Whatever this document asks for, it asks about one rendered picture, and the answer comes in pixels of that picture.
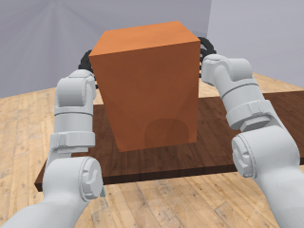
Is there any left robot upper arm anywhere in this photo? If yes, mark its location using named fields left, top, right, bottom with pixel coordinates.
left=0, top=156, right=104, bottom=228

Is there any right robot hand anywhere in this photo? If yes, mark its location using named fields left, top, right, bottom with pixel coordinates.
left=198, top=37, right=217, bottom=78

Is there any robot left forearm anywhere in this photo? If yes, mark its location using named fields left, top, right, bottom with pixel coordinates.
left=42, top=69, right=97, bottom=194

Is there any carton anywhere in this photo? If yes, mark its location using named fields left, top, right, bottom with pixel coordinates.
left=88, top=21, right=200, bottom=152

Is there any left robot hand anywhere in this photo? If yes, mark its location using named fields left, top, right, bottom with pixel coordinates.
left=78, top=49, right=99, bottom=89

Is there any robot right forearm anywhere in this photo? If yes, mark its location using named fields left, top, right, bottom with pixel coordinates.
left=200, top=54, right=300, bottom=165

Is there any right robot upper arm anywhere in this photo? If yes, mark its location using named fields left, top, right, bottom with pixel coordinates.
left=231, top=125, right=304, bottom=228

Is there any table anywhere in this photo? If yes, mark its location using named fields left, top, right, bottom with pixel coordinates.
left=34, top=90, right=304, bottom=198

